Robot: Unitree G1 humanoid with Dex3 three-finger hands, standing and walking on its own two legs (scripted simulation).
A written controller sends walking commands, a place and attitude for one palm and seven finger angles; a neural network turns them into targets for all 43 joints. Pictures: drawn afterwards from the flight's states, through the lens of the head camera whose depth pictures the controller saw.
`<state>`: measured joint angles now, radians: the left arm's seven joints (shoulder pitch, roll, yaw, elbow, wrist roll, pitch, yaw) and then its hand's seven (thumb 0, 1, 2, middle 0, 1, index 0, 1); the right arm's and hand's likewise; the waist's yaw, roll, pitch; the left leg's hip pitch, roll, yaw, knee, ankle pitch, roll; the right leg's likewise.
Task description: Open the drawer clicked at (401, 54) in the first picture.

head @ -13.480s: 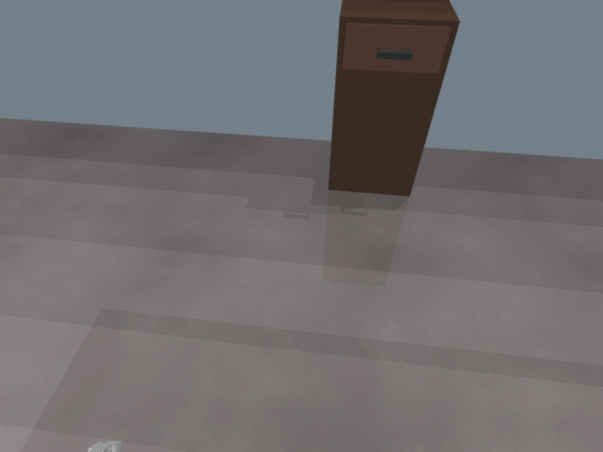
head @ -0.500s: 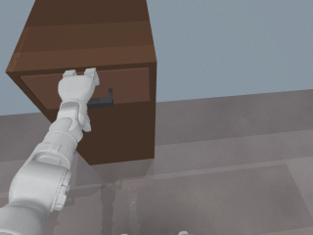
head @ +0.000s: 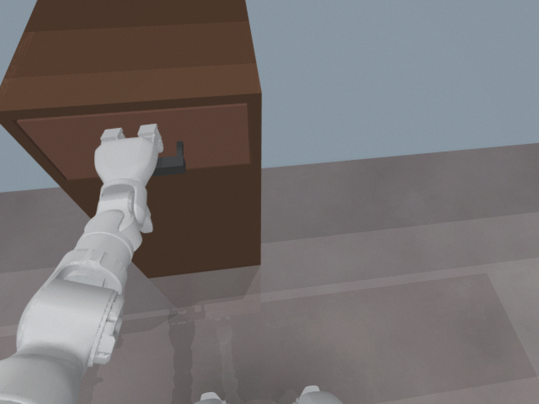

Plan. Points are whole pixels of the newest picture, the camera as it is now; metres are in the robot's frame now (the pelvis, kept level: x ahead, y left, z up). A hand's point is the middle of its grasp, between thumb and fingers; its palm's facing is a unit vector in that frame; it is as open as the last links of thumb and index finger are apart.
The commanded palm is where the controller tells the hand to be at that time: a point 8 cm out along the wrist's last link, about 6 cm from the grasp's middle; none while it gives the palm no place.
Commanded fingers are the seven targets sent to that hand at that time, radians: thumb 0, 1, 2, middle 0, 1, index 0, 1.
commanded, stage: lower the fingers behind the handle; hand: left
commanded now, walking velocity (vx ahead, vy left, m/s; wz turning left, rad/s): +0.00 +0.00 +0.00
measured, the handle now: (148, 158) +0.54 +0.18 -0.01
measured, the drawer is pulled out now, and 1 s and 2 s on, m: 0.00 0.00 0.00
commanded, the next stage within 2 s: close the thumb around the handle in 0.96 s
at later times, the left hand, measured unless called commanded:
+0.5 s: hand (144, 192) +0.48 +0.18 -0.03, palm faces -0.06 -0.03 -1.00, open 13.9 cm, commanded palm +0.46 +0.18 +0.02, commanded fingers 0.00 -0.50 0.30 -0.30 -1.20 -0.30 -1.20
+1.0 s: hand (144, 191) +0.48 +0.18 -0.03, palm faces -0.05 -0.03 -1.00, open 13.9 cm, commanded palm +0.47 +0.18 +0.02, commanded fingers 0.00 -0.50 0.30 -0.30 -1.20 -0.30 -1.20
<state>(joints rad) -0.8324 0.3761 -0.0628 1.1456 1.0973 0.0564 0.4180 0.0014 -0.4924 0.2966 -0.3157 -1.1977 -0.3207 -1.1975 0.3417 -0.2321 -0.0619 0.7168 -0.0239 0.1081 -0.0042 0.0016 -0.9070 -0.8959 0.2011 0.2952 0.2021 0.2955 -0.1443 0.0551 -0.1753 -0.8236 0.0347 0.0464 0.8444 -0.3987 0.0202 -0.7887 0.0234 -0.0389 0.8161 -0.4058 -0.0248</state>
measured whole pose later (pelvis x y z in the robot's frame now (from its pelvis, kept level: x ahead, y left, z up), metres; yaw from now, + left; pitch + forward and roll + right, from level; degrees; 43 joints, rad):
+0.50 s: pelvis -0.01 +0.01 -0.02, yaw +0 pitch +25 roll -2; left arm -0.85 0.39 -0.06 1.18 1.11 0.04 0.46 0.00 -0.49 0.30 -0.31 -1.20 -0.32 -1.20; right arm 0.36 -0.23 -0.06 0.74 -0.04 0.09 0.00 0.00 -0.91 -0.90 0.20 0.30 0.20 0.30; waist -0.16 0.06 -0.19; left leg -0.96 0.04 0.04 0.96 -0.43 0.03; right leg -0.92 0.02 -0.05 0.92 -0.43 -0.02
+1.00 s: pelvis -0.02 +0.01 -0.02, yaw -1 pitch +25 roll -2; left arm -0.89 0.40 -0.07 1.19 1.10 0.05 0.46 0.00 -0.49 0.30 -0.31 -1.20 -0.32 -1.20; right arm 0.36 -0.23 -0.04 0.72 -0.04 0.08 -0.01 0.00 -0.91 -0.90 0.20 0.30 0.20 0.30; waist -0.17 0.06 -0.19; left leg -1.01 0.04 0.04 1.00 -0.44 0.04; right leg -0.96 0.02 -0.04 0.95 -0.43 -0.01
